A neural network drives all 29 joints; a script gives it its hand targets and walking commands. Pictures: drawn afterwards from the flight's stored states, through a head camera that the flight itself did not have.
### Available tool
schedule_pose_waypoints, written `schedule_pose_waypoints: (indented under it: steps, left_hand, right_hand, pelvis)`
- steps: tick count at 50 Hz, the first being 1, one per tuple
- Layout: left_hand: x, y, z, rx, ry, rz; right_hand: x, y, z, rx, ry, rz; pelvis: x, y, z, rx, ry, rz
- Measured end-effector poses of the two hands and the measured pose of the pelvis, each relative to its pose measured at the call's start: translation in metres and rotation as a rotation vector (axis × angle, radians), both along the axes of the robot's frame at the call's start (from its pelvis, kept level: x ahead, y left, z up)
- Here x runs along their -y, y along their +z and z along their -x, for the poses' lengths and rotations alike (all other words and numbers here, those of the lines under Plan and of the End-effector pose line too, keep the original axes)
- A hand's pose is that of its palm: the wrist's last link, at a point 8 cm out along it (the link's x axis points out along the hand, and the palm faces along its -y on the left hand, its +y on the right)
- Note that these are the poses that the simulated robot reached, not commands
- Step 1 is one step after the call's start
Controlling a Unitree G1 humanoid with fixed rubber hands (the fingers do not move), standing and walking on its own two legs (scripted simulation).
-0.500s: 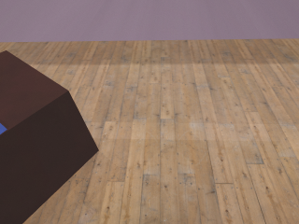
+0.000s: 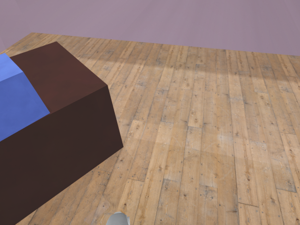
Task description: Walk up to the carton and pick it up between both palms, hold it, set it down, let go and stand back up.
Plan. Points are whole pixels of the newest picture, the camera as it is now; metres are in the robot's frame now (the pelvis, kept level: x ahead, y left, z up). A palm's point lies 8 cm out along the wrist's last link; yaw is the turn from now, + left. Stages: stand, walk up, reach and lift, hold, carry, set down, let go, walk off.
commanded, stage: walk up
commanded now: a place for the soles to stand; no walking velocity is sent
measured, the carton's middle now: out of the picture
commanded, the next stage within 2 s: none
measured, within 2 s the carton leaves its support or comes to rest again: neither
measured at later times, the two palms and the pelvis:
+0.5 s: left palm (8, 217) +0.20 +0.44 -0.11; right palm (192, 209) +0.18 -0.10 -0.11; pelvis +0.17 +0.16 +0.00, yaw +21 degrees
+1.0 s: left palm (18, 196) +0.25 +0.43 -0.10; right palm (145, 117) +0.58 +0.03 -0.14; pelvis +0.41 +0.23 +0.00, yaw +34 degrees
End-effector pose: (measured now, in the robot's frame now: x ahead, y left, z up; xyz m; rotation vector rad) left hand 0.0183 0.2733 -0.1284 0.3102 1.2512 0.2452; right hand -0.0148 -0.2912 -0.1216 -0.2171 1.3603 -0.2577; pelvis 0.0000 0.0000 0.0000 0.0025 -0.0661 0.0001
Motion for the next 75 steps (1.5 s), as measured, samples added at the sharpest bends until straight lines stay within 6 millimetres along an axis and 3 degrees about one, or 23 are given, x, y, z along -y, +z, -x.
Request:
schedule_pose_waypoints:
  steps: [4, 9, 11, 13, 17, 20, 23, 25, 31, 36, 39, 45, 50, 56, 59, 61, 65, 70, 73, 75]
  left_hand:
    - [-0.033, -0.008, -0.032, 0.085, 0.018, 0.015]
    - [-0.090, -0.042, -0.057, 0.085, 0.054, 0.041]
    - [-0.111, -0.053, -0.065, 0.050, 0.049, 0.057]
    - [-0.121, -0.050, -0.080, 0.051, 0.053, 0.093]
    - [-0.130, -0.013, -0.120, 0.138, 0.052, 0.138]
    - [-0.144, 0.010, -0.146, 0.206, 0.053, 0.123]
    - [-0.160, 0.019, -0.167, 0.250, 0.091, 0.096]
    - [-0.168, 0.019, -0.181, 0.271, 0.128, 0.087]
    - [-0.172, 0.013, -0.236, 0.309, 0.203, 0.079]
    - [-0.177, 0.008, -0.282, 0.312, 0.258, 0.026]
    - [-0.182, 0.011, -0.281, 0.274, 0.322, -0.015]
    - [-0.177, 0.034, -0.247, 0.133, 0.500, -0.038]
    - [-0.156, 0.030, -0.236, 0.048, 0.591, 0.031]
    - [-0.146, 0.006, -0.254, 0.023, 0.656, 0.136]
    - [-0.159, -0.011, -0.267, 0.006, 0.672, 0.171]
    - [-0.177, -0.023, -0.273, -0.008, 0.686, 0.177]
    - [-0.227, -0.024, -0.288, 0.007, 0.685, 0.143]
    - [-0.298, 0.010, -0.320, 0.140, 0.669, 0.028]
    - [-0.331, 0.021, -0.348, 0.245, 0.633, -0.033]
    - [-0.342, 0.023, -0.363, 0.300, 0.628, -0.055]
  right_hand:
    - [-0.028, -0.002, -0.053, 0.039, 0.081, -0.003]
    - [-0.087, -0.011, -0.134, 0.110, 0.193, 0.021]
    - [-0.111, -0.012, -0.157, 0.141, 0.200, 0.032]
    - [-0.131, -0.009, -0.166, 0.125, 0.200, 0.032]
    - [-0.154, 0.011, -0.168, 0.018, 0.229, 0.038]
    - [-0.167, 0.015, -0.170, -0.044, 0.262, 0.025]
    - [-0.185, 0.013, -0.181, -0.080, 0.289, -0.011]
    - [-0.195, 0.012, -0.200, -0.074, 0.306, -0.032]
    - [-0.216, 0.001, -0.291, -0.005, 0.382, -0.064]
    - [-0.226, -0.023, -0.374, -0.014, 0.476, -0.081]
    - [-0.239, -0.027, -0.427, -0.010, 0.546, -0.089]
    - [-0.268, -0.007, -0.530, 0.049, 0.665, -0.086]
    - [-0.317, -0.015, -0.593, 0.100, 0.721, -0.131]
    - [-0.412, -0.025, -0.634, 0.108, 0.817, -0.222]
    - [-0.453, -0.026, -0.654, 0.103, 0.880, -0.218]
    - [-0.470, -0.028, -0.668, 0.105, 0.906, -0.186]
    - [-0.470, -0.026, -0.686, 0.114, 0.857, -0.107]
    - [-0.463, -0.012, -0.684, 0.123, 0.742, -0.073]
    - [-0.470, -0.010, -0.682, 0.116, 0.777, -0.078]
    - [-0.474, -0.011, -0.680, 0.103, 0.825, -0.080]
  pelvis:
    - [-0.029, -0.009, -0.023, 0.007, 0.057, 0.022]
    - [-0.080, -0.032, -0.065, 0.002, 0.111, 0.032]
    - [-0.097, -0.038, -0.078, 0.003, 0.139, 0.009]
    - [-0.110, -0.033, -0.088, -0.009, 0.177, 0.026]
    - [-0.133, -0.006, -0.110, -0.020, 0.243, 0.057]
    - [-0.151, 0.004, -0.130, -0.010, 0.299, 0.066]
    - [-0.160, 0.005, -0.155, 0.000, 0.347, 0.049]
    - [-0.164, 0.004, -0.175, -0.002, 0.370, 0.036]
    - [-0.174, -0.004, -0.237, -0.033, 0.431, 0.004]
    - [-0.183, -0.020, -0.295, -0.065, 0.483, 0.016]
    - [-0.186, -0.019, -0.323, -0.056, 0.509, 0.018]
    - [-0.207, 0.005, -0.380, -0.047, 0.552, -0.052]
    - [-0.233, 0.004, -0.411, -0.008, 0.590, -0.048]
    - [-0.267, -0.007, -0.440, 0.003, 0.649, 0.004]
    - [-0.285, -0.014, -0.453, -0.017, 0.678, 0.022]
    - [-0.300, -0.021, -0.459, -0.039, 0.699, 0.030]
    - [-0.321, -0.023, -0.458, -0.027, 0.750, 0.029]
    - [-0.348, -0.007, -0.466, -0.016, 0.776, 0.050]
    - [-0.349, -0.006, -0.465, -0.034, 0.776, 0.051]
    - [-0.345, -0.007, -0.462, -0.038, 0.797, 0.047]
